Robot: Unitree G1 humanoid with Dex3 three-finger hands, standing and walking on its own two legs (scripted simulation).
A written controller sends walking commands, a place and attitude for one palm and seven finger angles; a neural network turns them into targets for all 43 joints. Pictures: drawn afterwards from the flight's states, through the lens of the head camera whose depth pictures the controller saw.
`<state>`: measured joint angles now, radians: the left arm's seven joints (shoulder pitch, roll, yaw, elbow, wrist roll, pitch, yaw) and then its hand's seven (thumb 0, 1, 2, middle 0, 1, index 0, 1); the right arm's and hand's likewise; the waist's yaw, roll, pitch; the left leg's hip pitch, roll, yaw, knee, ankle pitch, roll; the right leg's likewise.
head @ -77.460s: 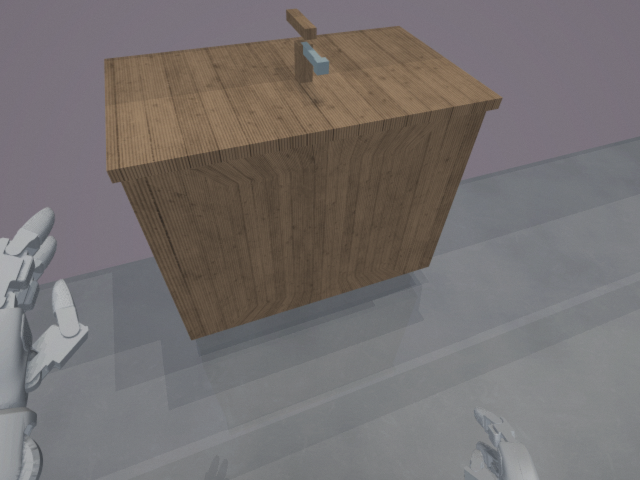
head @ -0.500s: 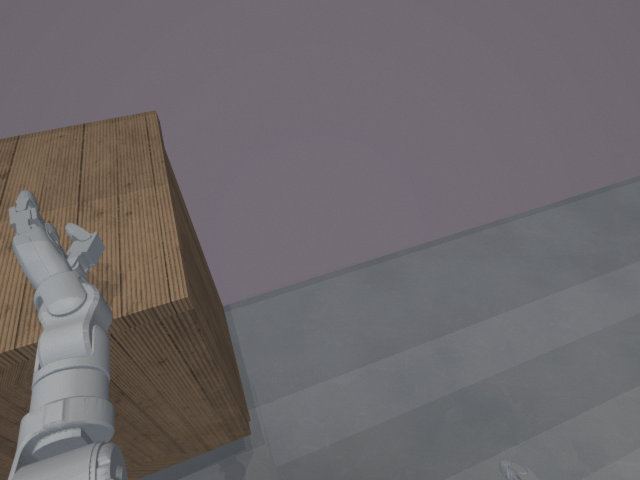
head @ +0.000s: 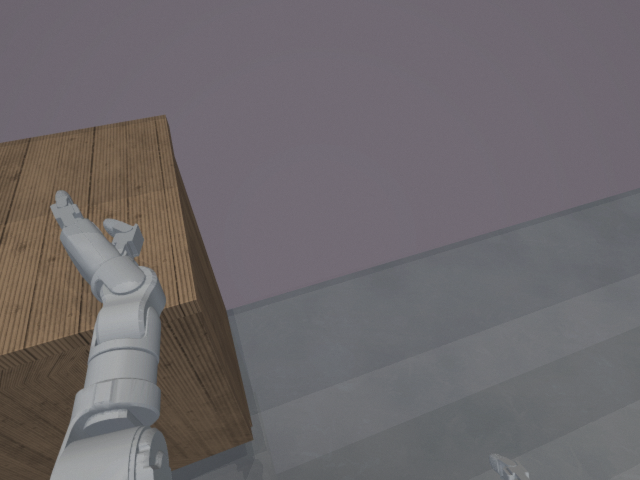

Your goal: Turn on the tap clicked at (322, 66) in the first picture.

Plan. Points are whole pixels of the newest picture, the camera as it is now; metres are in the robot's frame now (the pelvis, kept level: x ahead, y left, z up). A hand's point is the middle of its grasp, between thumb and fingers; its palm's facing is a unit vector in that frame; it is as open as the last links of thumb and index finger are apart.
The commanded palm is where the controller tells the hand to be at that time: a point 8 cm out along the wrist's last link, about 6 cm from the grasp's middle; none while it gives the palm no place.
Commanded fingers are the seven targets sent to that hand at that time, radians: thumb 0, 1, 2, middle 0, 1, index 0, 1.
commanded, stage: push the lever round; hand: left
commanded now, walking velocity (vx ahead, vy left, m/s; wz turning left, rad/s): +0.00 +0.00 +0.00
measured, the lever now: out of the picture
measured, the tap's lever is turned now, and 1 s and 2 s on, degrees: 84 84 84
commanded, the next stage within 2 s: lift the hand up off the lever in 1.36 s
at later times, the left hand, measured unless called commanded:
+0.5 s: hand (160, 214) +0.43 +0.24 +0.12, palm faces +0.81 -0.57 -0.13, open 7.8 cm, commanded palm +0.38 +0.26 +0.12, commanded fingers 0.00 0.90 0.90 -0.15 -0.15 -0.15 -0.15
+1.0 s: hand (172, 202) +0.46 +0.23 +0.11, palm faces +0.85 -0.50 -0.17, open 7.8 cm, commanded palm +0.41 +0.25 +0.12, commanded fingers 0.00 0.90 0.90 -0.15 -0.15 -0.15 -0.15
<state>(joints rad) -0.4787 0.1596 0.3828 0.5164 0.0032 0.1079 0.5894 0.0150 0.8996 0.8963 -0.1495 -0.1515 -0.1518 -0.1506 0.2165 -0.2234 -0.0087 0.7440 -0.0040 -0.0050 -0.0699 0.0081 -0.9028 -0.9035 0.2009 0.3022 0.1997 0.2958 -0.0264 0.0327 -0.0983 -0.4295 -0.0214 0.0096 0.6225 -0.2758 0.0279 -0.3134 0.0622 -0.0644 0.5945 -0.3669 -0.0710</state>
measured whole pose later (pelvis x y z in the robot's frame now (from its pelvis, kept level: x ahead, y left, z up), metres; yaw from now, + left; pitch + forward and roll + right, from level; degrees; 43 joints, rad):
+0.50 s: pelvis -0.01 -0.01 -0.01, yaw +1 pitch +9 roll +0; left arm -0.73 0.18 0.46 0.79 0.09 0.11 0.76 0.01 0.90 0.90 -0.15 -0.15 -0.15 -0.15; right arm 0.28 -0.23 -0.03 0.80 -0.04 -0.03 -0.03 0.01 -0.90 -0.90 0.20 0.30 0.20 0.30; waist -0.08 0.04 -0.13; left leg -0.56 -0.01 -0.01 0.69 -0.28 0.01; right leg -0.44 0.07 -0.09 0.67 -0.38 -0.09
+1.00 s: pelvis +0.00 -0.02 -0.01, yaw +1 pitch +12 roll +0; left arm -0.84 0.23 0.55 0.91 0.15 0.12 0.83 0.01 0.90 0.90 -0.15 -0.15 -0.15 -0.15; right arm 0.32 -0.23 -0.04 0.81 -0.07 -0.05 0.01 0.01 -0.90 -0.90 0.20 0.30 0.20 0.30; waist -0.11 0.04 -0.15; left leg -0.61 0.00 -0.02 0.71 -0.30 0.00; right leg -0.50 0.08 -0.09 0.69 -0.41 -0.10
